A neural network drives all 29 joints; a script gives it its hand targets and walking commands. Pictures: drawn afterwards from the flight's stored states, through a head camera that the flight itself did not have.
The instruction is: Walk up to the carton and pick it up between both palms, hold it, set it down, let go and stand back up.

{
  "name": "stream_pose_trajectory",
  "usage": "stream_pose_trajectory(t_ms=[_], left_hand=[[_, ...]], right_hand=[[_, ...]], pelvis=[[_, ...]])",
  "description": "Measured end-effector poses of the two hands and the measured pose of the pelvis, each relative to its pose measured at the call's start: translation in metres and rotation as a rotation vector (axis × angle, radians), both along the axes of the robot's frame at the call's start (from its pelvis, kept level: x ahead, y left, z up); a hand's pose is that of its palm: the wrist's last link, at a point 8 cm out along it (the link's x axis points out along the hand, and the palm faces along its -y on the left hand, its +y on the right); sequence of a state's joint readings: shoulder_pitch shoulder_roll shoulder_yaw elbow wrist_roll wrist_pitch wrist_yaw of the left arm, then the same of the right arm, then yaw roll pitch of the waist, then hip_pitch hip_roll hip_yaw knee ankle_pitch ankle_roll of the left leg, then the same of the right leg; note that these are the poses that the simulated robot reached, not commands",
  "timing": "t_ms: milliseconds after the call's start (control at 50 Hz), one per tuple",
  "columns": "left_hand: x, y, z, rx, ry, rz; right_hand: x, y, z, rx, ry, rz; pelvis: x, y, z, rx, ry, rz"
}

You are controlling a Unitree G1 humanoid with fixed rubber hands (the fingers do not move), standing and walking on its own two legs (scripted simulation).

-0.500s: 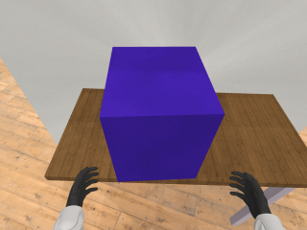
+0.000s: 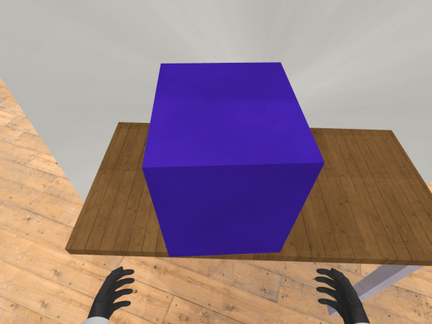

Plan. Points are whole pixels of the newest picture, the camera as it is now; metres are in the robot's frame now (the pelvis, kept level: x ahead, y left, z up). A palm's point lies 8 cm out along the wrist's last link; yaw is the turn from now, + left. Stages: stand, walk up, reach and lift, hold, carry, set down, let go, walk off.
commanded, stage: set down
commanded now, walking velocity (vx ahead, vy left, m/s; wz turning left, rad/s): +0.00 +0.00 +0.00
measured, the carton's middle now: (223, 162) +0.41 +0.01 +0.07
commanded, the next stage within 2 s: let go in 0.38 s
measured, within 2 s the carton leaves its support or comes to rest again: neither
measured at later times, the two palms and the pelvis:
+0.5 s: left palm (107, 315) +0.15 +0.22 -0.08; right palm out of the picture +0.14 -0.23 -0.08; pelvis -0.01 -0.01 +0.00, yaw +0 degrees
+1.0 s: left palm (100, 322) +0.14 +0.23 -0.08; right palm out of the picture +0.13 -0.25 -0.09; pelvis -0.02 +0.00 -0.01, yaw +0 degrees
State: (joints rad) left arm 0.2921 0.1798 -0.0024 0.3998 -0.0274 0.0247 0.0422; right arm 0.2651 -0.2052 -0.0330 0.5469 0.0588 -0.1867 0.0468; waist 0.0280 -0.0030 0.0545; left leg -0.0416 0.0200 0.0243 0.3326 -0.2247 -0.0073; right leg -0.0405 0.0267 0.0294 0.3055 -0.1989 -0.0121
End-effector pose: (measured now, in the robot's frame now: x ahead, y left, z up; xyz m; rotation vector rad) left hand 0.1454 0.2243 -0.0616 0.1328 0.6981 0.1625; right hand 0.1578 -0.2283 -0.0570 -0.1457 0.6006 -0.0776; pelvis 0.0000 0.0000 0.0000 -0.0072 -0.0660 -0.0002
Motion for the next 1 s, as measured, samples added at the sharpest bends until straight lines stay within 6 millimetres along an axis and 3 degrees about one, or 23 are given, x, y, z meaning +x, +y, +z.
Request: stream_pose_trajectory(t_ms=[400,820,940,1000], left_hand=[[0.000,-0.003,-0.021,0.005,0.140,-0.039],[-0.001,-0.006,-0.021,0.006,0.130,-0.046],[-0.002,-0.004,-0.020,0.016,0.116,-0.046],[-0.010,0.007,-0.023,0.037,0.098,-0.039]], right_hand=[[-0.012,-0.001,-0.022,-0.037,0.094,-0.003],[-0.018,-0.010,-0.021,-0.051,0.094,-0.008],[-0.020,-0.010,-0.023,-0.055,0.105,-0.013],[-0.029,-0.017,-0.030,-0.078,0.171,-0.037]], pelvis=[[-0.010,-0.006,-0.002,0.004,-0.018,0.000],[-0.014,-0.007,-0.004,0.005,-0.019,-0.002],[-0.015,-0.006,-0.004,0.004,-0.009,-0.001],[-0.015,-0.005,-0.007,0.001,0.013,0.004]])
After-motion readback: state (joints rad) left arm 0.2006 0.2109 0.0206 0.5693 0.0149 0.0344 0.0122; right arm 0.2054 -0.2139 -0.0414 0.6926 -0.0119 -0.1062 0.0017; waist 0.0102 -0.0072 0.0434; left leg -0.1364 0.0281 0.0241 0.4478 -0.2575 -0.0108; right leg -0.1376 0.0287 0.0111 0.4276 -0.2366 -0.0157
